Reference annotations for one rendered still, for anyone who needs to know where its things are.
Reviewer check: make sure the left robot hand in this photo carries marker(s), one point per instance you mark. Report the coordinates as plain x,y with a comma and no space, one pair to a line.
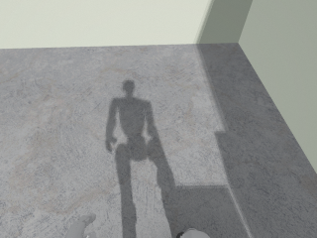
77,228

